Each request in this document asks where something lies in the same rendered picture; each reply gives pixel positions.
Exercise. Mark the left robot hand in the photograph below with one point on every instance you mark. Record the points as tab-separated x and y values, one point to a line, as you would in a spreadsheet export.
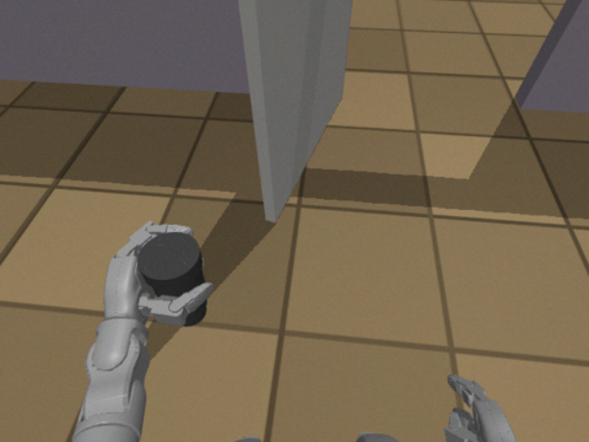
127	294

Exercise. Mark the left robot arm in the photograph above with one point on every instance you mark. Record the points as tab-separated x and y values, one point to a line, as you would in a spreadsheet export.
116	364

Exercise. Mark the cup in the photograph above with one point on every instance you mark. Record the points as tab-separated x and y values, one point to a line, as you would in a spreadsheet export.
171	263

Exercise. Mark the right robot hand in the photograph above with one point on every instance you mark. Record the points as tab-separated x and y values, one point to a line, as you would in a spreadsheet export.
488	423

